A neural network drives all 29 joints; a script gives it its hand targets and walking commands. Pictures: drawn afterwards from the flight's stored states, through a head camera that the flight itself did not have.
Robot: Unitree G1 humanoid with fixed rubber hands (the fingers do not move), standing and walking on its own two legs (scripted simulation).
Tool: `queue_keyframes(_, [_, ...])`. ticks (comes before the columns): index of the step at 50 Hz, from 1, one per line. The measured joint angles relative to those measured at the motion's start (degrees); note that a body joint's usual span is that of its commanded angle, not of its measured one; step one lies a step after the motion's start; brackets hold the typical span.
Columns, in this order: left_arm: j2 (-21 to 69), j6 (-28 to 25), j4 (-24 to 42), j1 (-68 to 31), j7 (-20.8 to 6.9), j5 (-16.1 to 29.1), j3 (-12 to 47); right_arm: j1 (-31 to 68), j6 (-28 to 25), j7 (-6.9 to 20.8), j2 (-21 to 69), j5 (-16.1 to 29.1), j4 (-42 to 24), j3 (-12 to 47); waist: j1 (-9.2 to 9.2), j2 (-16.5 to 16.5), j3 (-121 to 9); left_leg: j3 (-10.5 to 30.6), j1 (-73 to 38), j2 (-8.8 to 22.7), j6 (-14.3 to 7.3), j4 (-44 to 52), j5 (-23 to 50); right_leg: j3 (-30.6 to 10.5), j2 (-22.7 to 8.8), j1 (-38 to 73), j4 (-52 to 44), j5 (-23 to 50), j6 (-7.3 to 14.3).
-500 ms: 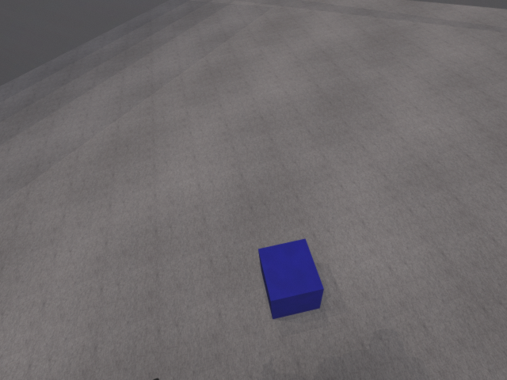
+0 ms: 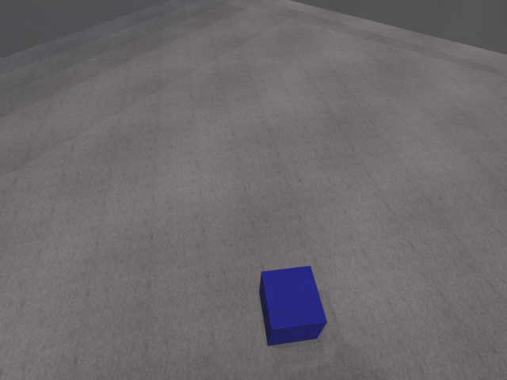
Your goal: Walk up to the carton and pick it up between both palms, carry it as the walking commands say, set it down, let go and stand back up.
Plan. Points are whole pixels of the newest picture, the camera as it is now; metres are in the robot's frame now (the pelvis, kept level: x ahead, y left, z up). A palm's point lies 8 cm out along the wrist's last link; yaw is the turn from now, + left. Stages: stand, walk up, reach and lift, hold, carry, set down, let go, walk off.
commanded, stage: walk up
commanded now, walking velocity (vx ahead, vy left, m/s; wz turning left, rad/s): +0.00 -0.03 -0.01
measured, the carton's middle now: (289, 305) +0.52 -0.11 -0.68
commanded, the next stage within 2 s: stand in 2.00 s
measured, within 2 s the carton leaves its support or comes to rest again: neither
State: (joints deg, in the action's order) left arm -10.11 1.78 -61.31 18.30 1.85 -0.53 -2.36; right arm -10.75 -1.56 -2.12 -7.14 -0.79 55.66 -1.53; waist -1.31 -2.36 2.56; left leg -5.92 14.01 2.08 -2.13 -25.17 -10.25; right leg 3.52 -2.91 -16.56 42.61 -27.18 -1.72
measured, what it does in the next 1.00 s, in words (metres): steps on the spot: right foot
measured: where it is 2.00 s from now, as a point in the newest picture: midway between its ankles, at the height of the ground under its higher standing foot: outside the picture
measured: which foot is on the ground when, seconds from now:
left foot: down 0.00-1.00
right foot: up 0.00-0.28, down 0.30-0.94, up 0.96-1.00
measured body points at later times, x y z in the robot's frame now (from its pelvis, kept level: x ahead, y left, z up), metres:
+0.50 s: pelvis -0.03 -0.06 +0.00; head -0.03 -0.07 +0.45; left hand +0.02 +0.16 -0.15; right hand -0.05 -0.29 -0.17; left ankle -0.01 +0.07 -0.74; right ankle -0.04 -0.18 -0.74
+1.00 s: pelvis +0.01 -0.03 +0.00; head +0.03 -0.01 +0.45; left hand +0.01 +0.22 -0.17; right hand +0.01 -0.26 -0.15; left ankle +0.00 +0.06 -0.74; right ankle -0.05 -0.17 -0.71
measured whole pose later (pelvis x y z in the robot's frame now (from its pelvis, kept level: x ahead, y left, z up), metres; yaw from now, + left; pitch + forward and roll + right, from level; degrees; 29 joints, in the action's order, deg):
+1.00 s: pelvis +0.01 -0.03 +0.00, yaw +0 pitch -1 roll -1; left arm -11.6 2.6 -64.7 15.2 1.6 -2.3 -3.7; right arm -15.6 -0.8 -3.2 -8.1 -1.6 60.9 -2.1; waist 2.7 -1.4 2.6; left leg -4.4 10.8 0.8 -2.3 -26.8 -15.6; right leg 3.0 -2.9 -12.8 41.1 -25.5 -3.3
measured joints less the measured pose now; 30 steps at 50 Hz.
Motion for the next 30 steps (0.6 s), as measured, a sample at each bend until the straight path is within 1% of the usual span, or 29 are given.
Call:
queue_keyframes(2, [-0.13, 0.56, 0.39, -1.67, 0.05, -0.41, -0.38, -0.36, 0.1, -0.4, -0.07, -0.24, 0.49, -0.17, 0.72, 0.23, -0.18, -0.08, 0.11, 0.13, -0.1, 0.54, 0.48, -0.01, 0.61, -1.46, 3.25, 0.04, -0.11])
queue_keyframes(6, [-1.38, 1.98, 1.9, -4.8, -0.43, -1.35, -1.98, -1.92, 0.76, -1.48, -1.36, -0.53, 1.14, -1.19, 1.86, 0.88, -0.58, -0.25, 1.59, 1.58, 0.42, 0.46, 1.1, -0.42, 1.84, -5.86, 12.33, 0.25, -1.61])
queue_keyframes(8, [-2.24, 2.18, 2.82, -6.36, -0.9, -1.2, -2.64, -3.16, 1.17, -1.66, -2.6, -0.94, 1.75, -1.76, 2.41, 1.21, -0.7, -0.19, 2.43, 2.5, 0.96, 0.38, 1.54, -0.88, 1.75, -7.08, 13.62, 1.65, -2.0])
queue_keyframes(9, [-2.53, 2.13, 3.16, -7.06, -1.08, -0.99, -2.83, -3.75, 1.34, -1.56, -3.27, -1.19, 2.11, -2.01, 2.74, 1.43, -0.74, -0.1, 2.81, 2.87, 1.25, 0.33, 1.77, -1.07, 1.5, -6.94, 12.36, 2.11, -2.03])
queue_keyframes(11, [-2.77, 1.85, 3.41, -8.12, -1.25, -0.39, -2.82, -4.71, 1.55, -1.04, -4.49, -1.45, 2.84, -2.36, 3.54, 1.94, -0.86, 0.11, 3.47, 3.38, 1.79, 0.1, 2.14, -1.41, 1.01, -5.17, 6.66, 2.55, -1.71])
queue_keyframes(13, [-2.47, 1.18, 3.13, -8.43, -1.28, 0.08, -2.22, -5.73, 1.86, -0.28, -5.29, -1.17, 3.81, -2.46, 4.03, 2.49, -1.27, 0.37, 4.03, 3.56, 2.29, -0.63, 2.09, -1.14, 0.73, -0.94, -3.54, 5.53, -0.83])
queue_keyframes(15, [-2.43, -0.02, 3.11, -7.39, -1.12, -0.08, -1.58, -7.08, 2.44, 0.39, -5.35, -0.75, 4.5, -2.31, 3.73, 1.73, -2.18, -0.11, 5.2, 2.92, 3.17, -2.92, 1.13, -1.36, -0.12, 4.11, -14.85, 9.05, -0.29])
queue_keyframes(16, [-1.72, -0.52, 2.52, -6.88, -0.96, -0.19, -1.25, -7.23, 2.7, 0.59, -5.51, -0.59, 4.91, -2.13, 3.53, 2.49, -2.15, 0.33, 5.51, 3.14, 3.69, -4.02, -0.77, -1.42, 0.29, 4.23, -15.47, 10.13, 0.03])
queue_keyframes(17, [-0.97, -0.81, 2.0, -6.24, -0.86, -0.29, -0.68, -7.47, 2.96, 0.67, -5.46, -0.4, 5.1, -1.93, 3.44, 3.17, -2.16, 1.22, 5.32, 2.92, 3.84, -4.54, -4.33, -1.41, 0.63, 4.42, -15.54, 11.11, 0.41])
queue_keyframes(18, [-0.29, -1.08, 1.63, -5.58, -0.8, -0.29, -0.09, -7.73, 3.18, 0.81, -5.3, -0.29, 5.11, -1.76, 3.33, 3.62, -2.2, 2.12, 4.96, 2.48, 3.79, -5.13, -6.5, -1.39, 0.83, 4.98, -16.25, 12.05, 0.76])
queue_keyframes(19, [0.34, -1.38, 1.36, -5.0, -0.77, -0.2, 0.46, -7.9, 3.29, 0.98, -5.1, -0.25, 5.1, -1.63, 3.2, 3.98, -2.23, 2.82, 4.58, 2.05, 3.63, -6.0, -7.17, -1.38, 1.0, 5.68, -17.33, 12.91, 1.04])
queue_keyframes(22, [1.84, -2.25, 1.03, -4.1, -0.6, -0.01, 1.46, -7.86, 3.15, 1.26, -4.51, -0.17, 5.46, -1.26, 2.88, 4.88, -2.15, 3.86, 2.85, 1.26, 3.08, -7.31, -6.99, -1.24, 1.75, 7.06, -19.86, 14.58, 1.55])
queue_keyframes(25, [2.68, -2.61, 0.95, -3.97, -0.37, 0.05, 1.4, -7.61, 2.43, 1.02, -4.06, -0.14, 6.0, -0.73, 2.8, 5.8, -1.83, 4.01, -1.39, 1.33, 2.75, -1.71, -3.09, -0.63, 2.95, 7.25, -19.65, 14.44, 1.77])
queue_keyframes(26, [2.51, -2.58, 0.88, -4.04, -0.42, 0.01, 1.06, -7.51, 2.1, 0.95, -3.6, -0.2, 6.33, -0.57, 2.79, 5.29, -1.72, 4.03, -1.95, 1.22, 2.91, -0.95, -2.45, -0.51, 2.87, 7.12, -18.89, 13.97, 1.8])
queue_keyframes(27, [2.22, -2.4, 0.94, -3.89, -0.58, 0.05, 0.55, -7.63, 1.88, 1.01, -3.12, -0.23, 6.6, -0.48, 2.55, 4.48, -1.9, 3.91, -1.72, 0.99, 3.01, -2.16, -4.91, -0.6, 2.59, 6.92, -17.77, 12.16, 1.93])
queue_keyframes(29, [1.72, -2.17, 1.37, -2.93, -0.83, 0.04, -0.28, -8.32, 1.73, 1.19, -2.67, -0.31, 6.7, -0.62, 1.74, 3.44, -2.75, 3.29, -1.11, 0.81, 3.16, -4.73, -12.61, -0.59, 2.1, 7.08, -16.9, 8.02, 2.29])
queue_keyframes(30, [1.41, -2.26, 1.33, -2.35, -0.81, -0.03, -0.51, -8.45, 1.59, 1.31, -2.53, -0.5, 6.61, -0.73, 1.34, 2.96, -2.87, 2.6, -0.75, 0.73, 3.32, -5.87, -12.5, -0.51, 1.73, 7.48, -17.4, 8.4, 2.25])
